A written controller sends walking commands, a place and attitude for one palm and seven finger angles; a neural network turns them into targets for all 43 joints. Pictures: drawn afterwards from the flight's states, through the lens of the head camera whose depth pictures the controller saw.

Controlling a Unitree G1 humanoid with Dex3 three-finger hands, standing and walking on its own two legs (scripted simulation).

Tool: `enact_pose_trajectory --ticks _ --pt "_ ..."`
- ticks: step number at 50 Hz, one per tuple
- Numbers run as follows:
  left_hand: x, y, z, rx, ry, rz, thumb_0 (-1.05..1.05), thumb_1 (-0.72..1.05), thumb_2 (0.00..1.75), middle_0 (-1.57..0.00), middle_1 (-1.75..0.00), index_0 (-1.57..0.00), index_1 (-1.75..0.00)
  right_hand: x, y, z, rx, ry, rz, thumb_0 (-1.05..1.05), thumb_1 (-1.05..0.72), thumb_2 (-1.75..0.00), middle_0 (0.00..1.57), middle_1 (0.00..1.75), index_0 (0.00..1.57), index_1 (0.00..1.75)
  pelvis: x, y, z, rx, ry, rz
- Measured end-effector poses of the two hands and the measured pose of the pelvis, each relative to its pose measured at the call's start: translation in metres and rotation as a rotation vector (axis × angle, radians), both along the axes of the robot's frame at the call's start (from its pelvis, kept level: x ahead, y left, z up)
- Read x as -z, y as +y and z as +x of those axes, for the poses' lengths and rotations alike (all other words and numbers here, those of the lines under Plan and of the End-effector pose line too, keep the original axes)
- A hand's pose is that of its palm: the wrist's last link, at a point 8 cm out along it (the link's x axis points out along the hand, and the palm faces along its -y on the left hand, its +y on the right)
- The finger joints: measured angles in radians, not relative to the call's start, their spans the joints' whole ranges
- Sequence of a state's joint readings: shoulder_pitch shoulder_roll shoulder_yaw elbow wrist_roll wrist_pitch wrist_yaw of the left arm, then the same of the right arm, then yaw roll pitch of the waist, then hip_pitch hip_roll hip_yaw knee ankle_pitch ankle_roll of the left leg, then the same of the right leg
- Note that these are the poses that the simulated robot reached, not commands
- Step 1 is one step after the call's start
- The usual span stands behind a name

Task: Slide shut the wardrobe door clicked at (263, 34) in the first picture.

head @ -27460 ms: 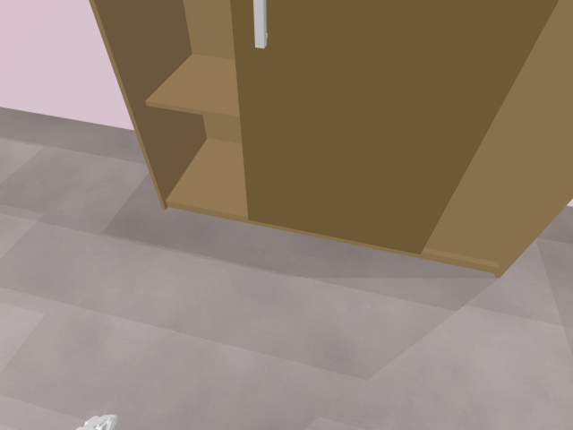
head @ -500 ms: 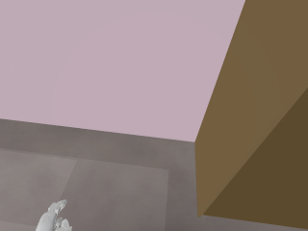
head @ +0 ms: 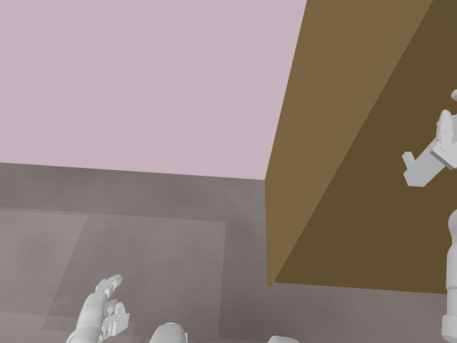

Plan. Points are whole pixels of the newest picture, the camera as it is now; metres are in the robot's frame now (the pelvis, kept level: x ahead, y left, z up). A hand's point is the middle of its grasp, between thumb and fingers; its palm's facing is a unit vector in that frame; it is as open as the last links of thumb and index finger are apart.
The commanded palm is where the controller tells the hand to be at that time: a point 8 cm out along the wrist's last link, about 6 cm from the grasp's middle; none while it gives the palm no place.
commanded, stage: stop walking and hold the door there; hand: right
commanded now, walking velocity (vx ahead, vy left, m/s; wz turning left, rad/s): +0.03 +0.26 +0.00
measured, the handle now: (453, 120) +0.39 -0.28 +0.22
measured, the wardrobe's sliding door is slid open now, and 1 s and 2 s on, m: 0.00 0.00 0.00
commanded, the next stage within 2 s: loosen the grip on the handle in 0.76 s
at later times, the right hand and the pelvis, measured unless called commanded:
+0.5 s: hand (445, 142) +0.35 -0.26 +0.21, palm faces +0.35 +0.91 -0.21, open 5.9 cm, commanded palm +0.32 -0.31 +0.20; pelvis +0.00 -0.03 +0.03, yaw +2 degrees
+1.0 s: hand out of the picture +0.35 -0.27 +0.22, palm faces +0.36 +0.92 -0.13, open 7.2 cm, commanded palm +0.30 -0.30 +0.21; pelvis -0.01 -0.01 +0.02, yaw +1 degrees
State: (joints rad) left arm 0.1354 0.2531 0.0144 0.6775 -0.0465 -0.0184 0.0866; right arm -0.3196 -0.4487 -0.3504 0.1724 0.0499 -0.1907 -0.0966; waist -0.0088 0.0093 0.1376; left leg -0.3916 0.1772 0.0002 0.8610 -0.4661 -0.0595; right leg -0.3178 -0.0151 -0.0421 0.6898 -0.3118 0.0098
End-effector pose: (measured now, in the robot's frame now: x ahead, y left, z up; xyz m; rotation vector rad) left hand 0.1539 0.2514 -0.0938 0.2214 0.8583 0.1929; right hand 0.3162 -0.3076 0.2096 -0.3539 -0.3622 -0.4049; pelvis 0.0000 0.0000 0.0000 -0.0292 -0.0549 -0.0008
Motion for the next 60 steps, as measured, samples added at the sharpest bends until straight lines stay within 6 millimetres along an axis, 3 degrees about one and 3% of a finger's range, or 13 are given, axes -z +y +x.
enact_pose_trajectory --ticks 8,17,27,36,43,45,49,53,60 --pt "0.003 -0.052 -0.002 0.062 0.010 -0.095 0.01 0.90 0.90 -0.20 -0.30 -0.20 -0.30 -0.001 0.001 -0.001 -0.024 0.026 0.036 -0.26 -0.61 -0.82 0.43 1.47 0.32 1.37 -0.009 -0.016 -0.001 0.009 0.000 0.035" --pt "-0.026 -0.068 -0.006 0.046 0.003 -0.042 0.02 0.90 0.90 -0.20 -0.30 -0.20 -0.30 -0.001 -0.002 0.001 -0.102 0.028 0.078 -0.22 -0.61 -0.81 0.43 1.49 0.37 1.38 -0.025 -0.035 0.006 -0.021 0.008 0.042" --pt "-0.037 -0.046 -0.001 0.020 -0.057 -0.027 0.01 0.90 0.90 -0.20 -0.30 -0.20 -0.30 -0.003 0.001 -0.001 -0.080 0.055 0.086 -0.20 -0.64 -0.79 0.44 1.44 0.34 1.39 -0.027 -0.025 -0.002 -0.041 0.022 0.046" --pt "-0.035 -0.014 -0.020 -0.039 -0.028 0.015 0.01 0.90 0.90 -0.20 -0.30 -0.20 -0.30 -0.004 0.003 -0.002 -0.053 0.075 0.091 -0.20 -0.65 -0.79 0.45 1.41 0.33 1.39 -0.028 -0.017 -0.002 -0.041 0.033 0.046" --pt "-0.029 -0.006 -0.034 -0.065 0.011 0.025 0.01 0.90 0.90 -0.20 -0.30 -0.20 -0.30 -0.004 0.004 -0.003 -0.045 0.078 0.092 -0.20 -0.65 -0.79 0.45 1.41 0.33 1.39 -0.028 -0.016 0.001 -0.038 0.032 0.045" --pt "-0.030 -0.008 -0.036 -0.029 0.018 0.035 0.02 0.90 0.90 -0.20 -0.30 -0.20 -0.30 -0.009 -0.002 0.002 -0.066 0.094 0.027 -0.21 -0.59 -0.78 0.47 1.42 0.33 1.39 -0.027 -0.014 -0.003 -0.038 0.033 0.044" --pt "-0.035 -0.012 -0.033 0.007 -0.047 0.024 0.02 0.90 0.90 -0.20 -0.30 -0.20 -0.30 -0.008 -0.009 -0.003 -0.085 0.081 0.169 -0.16 -0.45 -0.74 0.50 1.47 0.37 1.39 -0.025 -0.012 -0.011 -0.022 0.038 0.029" --pt "-0.038 -0.017 -0.024 0.023 -0.147 0.006 0.02 0.90 0.90 -0.20 -0.30 -0.20 -0.30 -0.008 -0.006 -0.009 -0.022 0.084 0.162 -0.09 -0.30 -0.65 0.48 1.46 0.34 1.34 -0.021 -0.013 -0.015 -0.022 0.035 0.022" --pt "-0.038 -0.025 -0.013 0.068 -0.181 0.014 0.02 0.90 0.90 -0.20 -0.30 -0.20 -0.30 -0.004 -0.003 -0.009 0.007 0.035 0.118 -0.02 0.17 -0.40 0.45 1.40 0.27 1.30 -0.016 -0.012 -0.012 -0.015 0.042 0.021"
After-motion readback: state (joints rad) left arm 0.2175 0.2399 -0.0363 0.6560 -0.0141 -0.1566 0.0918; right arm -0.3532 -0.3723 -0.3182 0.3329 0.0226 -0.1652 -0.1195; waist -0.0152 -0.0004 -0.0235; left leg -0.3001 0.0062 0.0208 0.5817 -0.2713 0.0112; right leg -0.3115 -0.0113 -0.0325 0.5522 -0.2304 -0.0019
